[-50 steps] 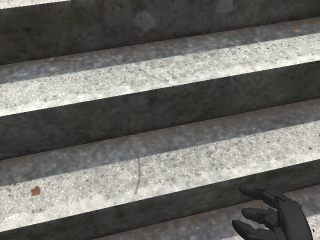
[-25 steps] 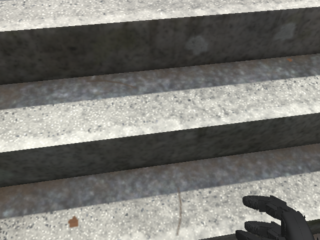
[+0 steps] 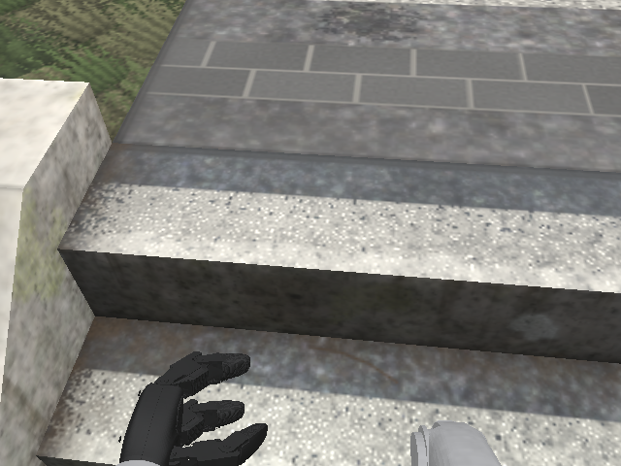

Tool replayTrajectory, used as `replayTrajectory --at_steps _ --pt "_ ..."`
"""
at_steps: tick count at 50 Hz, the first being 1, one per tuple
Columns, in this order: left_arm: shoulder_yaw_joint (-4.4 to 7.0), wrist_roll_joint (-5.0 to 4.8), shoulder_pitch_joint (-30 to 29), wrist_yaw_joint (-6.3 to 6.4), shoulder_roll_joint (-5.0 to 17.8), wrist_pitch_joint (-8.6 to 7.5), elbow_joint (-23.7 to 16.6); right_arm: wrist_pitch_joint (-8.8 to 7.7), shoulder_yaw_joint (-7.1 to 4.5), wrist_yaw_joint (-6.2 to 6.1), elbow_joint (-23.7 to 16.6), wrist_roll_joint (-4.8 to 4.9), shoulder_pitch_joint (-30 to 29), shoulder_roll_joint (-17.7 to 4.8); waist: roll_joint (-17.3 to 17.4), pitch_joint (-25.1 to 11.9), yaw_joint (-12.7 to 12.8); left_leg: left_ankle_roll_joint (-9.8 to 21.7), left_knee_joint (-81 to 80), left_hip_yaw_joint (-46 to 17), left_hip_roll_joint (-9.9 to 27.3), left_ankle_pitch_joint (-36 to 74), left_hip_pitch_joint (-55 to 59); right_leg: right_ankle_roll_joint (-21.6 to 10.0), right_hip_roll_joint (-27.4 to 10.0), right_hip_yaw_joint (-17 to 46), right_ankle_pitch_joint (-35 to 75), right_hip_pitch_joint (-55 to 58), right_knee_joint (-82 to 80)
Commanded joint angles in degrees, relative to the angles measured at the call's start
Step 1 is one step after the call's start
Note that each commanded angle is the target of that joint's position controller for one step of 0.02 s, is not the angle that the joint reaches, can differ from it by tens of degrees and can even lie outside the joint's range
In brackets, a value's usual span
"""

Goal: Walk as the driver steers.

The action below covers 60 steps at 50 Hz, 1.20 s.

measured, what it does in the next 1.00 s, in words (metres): climbs, turning right: right foot 0.19 m higher, then left foot 0.19 m higher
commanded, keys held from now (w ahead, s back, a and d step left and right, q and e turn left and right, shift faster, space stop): w+e+shift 0.66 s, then w+shift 0.08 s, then w+q+shift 0.26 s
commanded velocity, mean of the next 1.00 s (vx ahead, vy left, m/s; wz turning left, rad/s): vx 0.97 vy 0.00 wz -0.49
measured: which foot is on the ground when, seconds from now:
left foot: down 0.00-0.06, up 0.08-0.44, down 0.46-0.80, up 0.82-1.00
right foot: up 0.00-0.04, down 0.06-0.46, up 0.48-0.78, down 0.80-1.00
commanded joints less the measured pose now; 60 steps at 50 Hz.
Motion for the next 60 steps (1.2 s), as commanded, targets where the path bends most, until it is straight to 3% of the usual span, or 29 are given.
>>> replayTrajectory --at_steps 1,3,4,5,7,9,16,18,19,21,23,24,25,26,28,32,35,36,37,39,40,41,42,44,46,49,52,56,60 --pt "6.79 -3.25 30.5 0.82 13.6 1.16 7.2 -2.13 -2.83 1.37 -9.0 1.01 -19.5 -15.8 1.9 -17.3 19.8 7.2 8.0 9.2 9.8 87.8 -20.7 -1.0 9.3 -11.0 -8.0 63.2 -12.1" --pt "9.05 -1.93 35.0 0.89 18.6 0.76 9.2 -1.88 -2.28 3.17 -8.6 1.11 -20.4 -11.5 -3.5 -15.8 22.1 5.8 48.0 5.2 6.9 81.5 -14.6 -2.6 11.8 3.2 -11.4 60.1 -47.0" --pt "8.85 -2.27 32.1 1.34 18.5 0.64 13.2 -1.61 0.18 5.43 -13.4 -1.97 -20.9 -0.7 -26.6 -9.0 14.0 3.6 67.2 2.1 -7.4 19.4 -38.0 -6.3 2.8 45.5 -33.6 59.8 -79.2" --pt "8.08 -2.80 21.0 2.34 13.8 1.12 12.0 -1.22 1.14 5.74 -18.9 -7.24 -20.1 2.9 -29.1 -6.1 6.2 1.9 88.9 -5.7 -8.3 10.4 -49.0 -5.2 -0.5 72.8 -44.2 56.2 -95.3" --pt "6.21 -2.29 17.4 1.71 6.8 -0.45 15.4 -2.30 4.51 6.46 -22.5 -8.20 -18.6 6.9 -12.5 1.9 -0.2 0.5 107.3 -4.1 -5.8 13.4 -57.0 -5.3 0.3 60.4 -29.7 47.4 -86.2" --pt "6.53 -0.97 18.8 0.88 5.7 -3.53 20.0 -1.83 5.86 4.67 -25.0 -7.85 -23.6 7.9 -6.7 4.0 -0.7 1.7 120.5 -3.4 -4.8 12.2 -63.7 -5.4 3.0 45.2 -12.1 44.3 -80.5" --pt "6.23 -1.18 31.0 -0.65 7.8 -7.39 26.0 1.44 10.24 1.15 -35.2 -5.51 -45.0 14.1 -0.5 11.1 3.5 1.0 113.0 6.1 -0.2 -10.8 -77.3 -6.2 4.5 28.4 3.2 39.9 -88.8" --pt "6.81 -2.82 33.7 1.86 6.8 -5.46 26.4 2.11 10.88 0.69 -39.2 -2.44 -53.5 12.7 -2.6 8.6 7.2 0.5 86.5 14.5 -0.8 -11.8 -54.6 -9.9 2.0 26.5 28.9 35.0 -106.2" --pt "6.40 -4.14 28.7 2.68 5.2 -5.27 23.5 1.41 10.24 1.01 -35.3 -1.14 -45.7 12.5 -3.0 2.2 2.6 1.4 75.2 18.6 -4.5 -10.8 -28.9 -8.8 2.8 20.8 67.8 28.8 -101.1" --pt "10.21 -3.59 26.5 2.90 16.9 -7.26 20.3 2.57 6.17 0.49 -30.5 -0.36 -26.5 6.3 -6.7 -19.4 -6.5 2.8 72.0 10.9 -7.0 -15.6 -15.9 -7.5 -2.3 22.2 126.0 49.7 -76.7" --pt "13.31 -1.80 15.1 0.61 22.4 -10.04 15.8 1.70 1.68 0.25 -25.4 0.85 -11.7 -4.9 -1.9 -30.7 -15.4 2.0 42.4 0.3 -4.3 -27.1 -3.4 -5.3 2.4 22.2 120.3 58.3 -43.2" --pt "11.64 0.20 7.9 -0.97 13.1 -12.60 12.8 2.13 -0.01 -0.02 -21.7 0.55 -13.7 -7.6 6.7 -21.7 -13.9 7.0 33.0 -9.4 2.7 -13.8 -1.6 -4.0 9.0 19.3 54.9 45.6 -21.7" --pt "10.84 -1.29 11.4 -1.84 7.9 -12.20 8.6 1.89 -0.33 -0.78 -18.9 -2.66 -16.5 -8.0 17.0 -20.6 -6.2 15.5 21.0 -42.3 19.6 8.8 4.7 1.0 14.4 15.1 23.3 19.6 8.2" --pt "9.21 0.87 6.0 -1.55 4.8 -11.03 5.5 1.54 0.51 -0.25 -16.1 -3.41 -14.1 -2.5 1.4 -14.6 -5.0 15.2 22.3 -43.0 19.9 -4.6 5.0 -1.7 9.5 13.2 21.6 8.3 22.4" --pt "5.07 1.90 -3.1 -0.56 -2.6 -8.60 1.2 -1.09 2.68 0.51 -4.4 -4.36 -9.1 6.9 -8.5 1.8 -2.3 8.7 17.5 -26.7 17.8 -18.1 -2.8 -6.4 6.2 15.1 13.8 -6.5 33.6" --pt "2.18 -1.14 -10.0 0.74 -4.6 -2.36 -5.6 -3.92 3.98 1.74 5.2 -4.16 -10.4 8.7 -2.2 17.1 6.3 -1.1 -3.7 4.9 16.9 4.2 -16.7 -6.5 4.2 11.5 -7.3 -13.3 36.4" --pt "1.25 -1.36 -17.4 1.83 -3.4 -0.19 -9.9 -3.63 4.29 2.22 9.4 -1.59 -5.8 4.8 -7.6 21.5 9.8 -2.6 -12.4 20.5 9.5 22.4 -25.5 -7.5 3.5 2.9 -9.2 -5.4 12.6" --pt "0.63 -2.13 -7.3 0.20 -0.7 0.44 -7.3 -2.24 3.58 0.86 7.6 0.81 -7.4 -0.4 -7.5 14.7 14.2 0.4 -17.8 26.0 5.9 24.2 -35.5 -7.1 2.5 -5.8 -0.3 21.0 -7.1" --pt "2.43 -2.17 3.2 -2.15 4.6 -0.01 -0.6 -2.87 3.36 -0.96 3.1 4.97 -5.2 -3.9 -11.0 1.1 14.0 4.2 -12.2 21.8 6.9 63.0 -40.1 -6.1 9.2 -11.5 13.9 53.2 -12.8" --pt "5.26 -2.01 18.8 -1.18 9.8 0.06 2.1 -5.77 -1.69 -0.03 -2.4 3.99 -4.3 -25.3 -2.1 -19.6 20.5 5.9 12.9 15.9 11.8 105.7 -21.6 -2.6 13.3 -8.9 9.3 70.4 -25.1" --pt "7.17 -1.44 25.1 -1.28 12.3 -0.01 3.4 -5.20 -3.82 0.98 -5.3 3.58 -7.5 -26.4 3.5 -23.9 23.5 4.5 33.4 12.2 11.1 105.6 -12.4 -2.9 14.5 -1.3 2.5 72.0 -42.1" --pt "10.01 -0.66 18.0 -1.44 20.5 -0.76 2.6 -4.28 -2.93 2.82 -7.2 0.41 -6.3 -16.7 -3.9 -23.9 17.0 0.6 64.7 7.7 1.4 37.5 -17.7 -9.1 4.0 21.3 0.5 73.2 -52.2" --pt "10.56 1.20 19.3 -0.84 23.5 -0.59 5.6 -5.31 -1.72 5.81 -12.1 -0.21 -7.4 -9.3 -16.5 -29.8 13.9 -1.3 97.8 -2.7 -11.1 5.5 -34.9 -14.6 -8.0 49.5 7.5 77.5 -67.9" --pt "10.52 -0.45 19.3 -0.97 19.9 -3.38 12.3 -4.61 0.05 4.24 -19.2 -1.48 -15.5 -0.6 -3.9 -18.7 11.1 1.6 111.5 -9.5 -7.9 2.2 -53.0 -10.0 -9.1 46.5 1.6 74.4 -71.7" --pt "8.22 0.53 18.2 -0.47 10.3 -6.15 20.3 -1.87 3.54 3.30 -21.1 -2.99 -15.0 8.0 2.9 -1.7 2.5 4.2 108.2 -9.8 -3.6 0.6 -61.2 -5.1 -6.0 30.4 9.3 61.3 -69.3" --pt "5.59 -0.07 15.6 -1.18 3.2 -7.85 21.0 3.21 2.89 2.70 -17.8 -0.83 -8.0 3.9 0.7 3.8 -2.7 2.5 91.7 -7.9 -1.4 -4.2 -55.0 -0.7 -6.2 17.2 15.3 49.8 -78.8" --pt "6.56 -0.60 14.5 -0.50 9.6 -9.71 21.5 4.56 2.45 3.17 -22.3 -1.67 -18.8 -0.4 -3.6 10.6 -1.8 -0.2 61.2 0.5 -1.0 4.7 -47.8 1.5 -0.9 3.1 27.7 44.7 -94.0" --pt "6.95 -2.37 19.0 0.09 14.5 -11.32 21.8 3.76 2.76 5.23 -19.9 -0.90 -19.8 -0.1 -6.1 3.9 0.4 1.4 39.7 9.3 -1.1 23.4 -31.4 2.7 -0.9 -5.9 42.5 57.2 -101.1" --pt "7.94 0.32 25.1 2.51 17.9 -8.63 21.0 4.25 0.97 4.70 -18.7 -1.08 -17.8 -5.6 -12.9 -0.5 -1.6 4.0 31.2 16.7 -7.7 14.5 -29.7 5.7 -6.7 -8.5 89.3 81.5 -83.9"
Keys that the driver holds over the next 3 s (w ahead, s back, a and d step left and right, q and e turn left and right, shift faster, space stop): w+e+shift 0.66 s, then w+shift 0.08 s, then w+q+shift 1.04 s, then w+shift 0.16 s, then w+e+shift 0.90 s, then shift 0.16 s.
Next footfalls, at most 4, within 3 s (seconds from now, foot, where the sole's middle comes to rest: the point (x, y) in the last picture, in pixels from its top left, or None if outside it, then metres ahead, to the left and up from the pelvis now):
0.06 right None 0.19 -0.12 -0.60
0.46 left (335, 415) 0.45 -0.01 -0.41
0.80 right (575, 198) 0.71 -0.41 -0.22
1.26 left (535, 43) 1.17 -0.48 -0.22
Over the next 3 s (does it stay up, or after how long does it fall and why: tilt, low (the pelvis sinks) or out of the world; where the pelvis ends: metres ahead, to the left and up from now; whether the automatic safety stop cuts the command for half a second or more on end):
stays up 2.60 -0.50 0.53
